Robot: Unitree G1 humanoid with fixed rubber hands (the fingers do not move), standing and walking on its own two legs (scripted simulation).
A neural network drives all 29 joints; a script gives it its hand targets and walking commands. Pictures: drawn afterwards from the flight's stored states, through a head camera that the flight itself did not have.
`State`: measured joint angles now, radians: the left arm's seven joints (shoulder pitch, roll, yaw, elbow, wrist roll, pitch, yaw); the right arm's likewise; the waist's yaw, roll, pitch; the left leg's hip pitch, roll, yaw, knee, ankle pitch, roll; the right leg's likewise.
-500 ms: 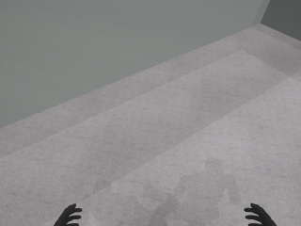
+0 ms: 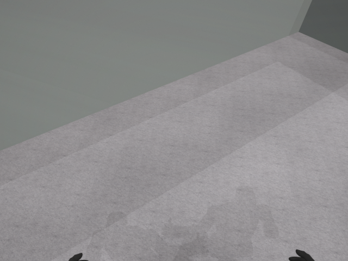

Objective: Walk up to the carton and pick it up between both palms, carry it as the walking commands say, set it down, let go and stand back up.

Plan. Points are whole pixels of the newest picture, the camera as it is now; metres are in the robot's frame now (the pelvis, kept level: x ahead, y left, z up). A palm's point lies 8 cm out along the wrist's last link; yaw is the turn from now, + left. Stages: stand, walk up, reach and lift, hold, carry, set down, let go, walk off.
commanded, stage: stand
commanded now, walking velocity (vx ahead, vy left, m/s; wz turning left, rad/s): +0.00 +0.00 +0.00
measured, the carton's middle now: out of the picture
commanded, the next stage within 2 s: walk up in 0.98 s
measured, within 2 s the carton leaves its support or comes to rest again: neither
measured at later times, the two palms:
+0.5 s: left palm out of the picture +0.06 +0.29 -0.12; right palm out of the picture +0.06 -0.29 -0.11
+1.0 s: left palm out of the picture +0.06 +0.29 -0.12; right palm out of the picture +0.07 -0.29 -0.11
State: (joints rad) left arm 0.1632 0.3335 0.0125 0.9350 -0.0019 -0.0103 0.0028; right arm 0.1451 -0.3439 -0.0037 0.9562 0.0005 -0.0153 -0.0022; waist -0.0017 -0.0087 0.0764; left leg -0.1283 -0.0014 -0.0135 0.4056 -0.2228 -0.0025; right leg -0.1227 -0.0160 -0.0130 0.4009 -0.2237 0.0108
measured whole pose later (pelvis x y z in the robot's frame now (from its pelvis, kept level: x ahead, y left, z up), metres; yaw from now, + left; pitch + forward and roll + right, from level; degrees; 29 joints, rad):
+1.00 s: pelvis +0.00 +0.00 +0.00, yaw +0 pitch -2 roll +0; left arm 0.17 0.34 0.02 1.05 0.00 -0.02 0.01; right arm 0.15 -0.34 -0.01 1.06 0.00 -0.03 -0.01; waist 0.00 -0.01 0.06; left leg -0.11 0.00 0.00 0.33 -0.18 0.00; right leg -0.11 -0.02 0.00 0.33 -0.18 0.01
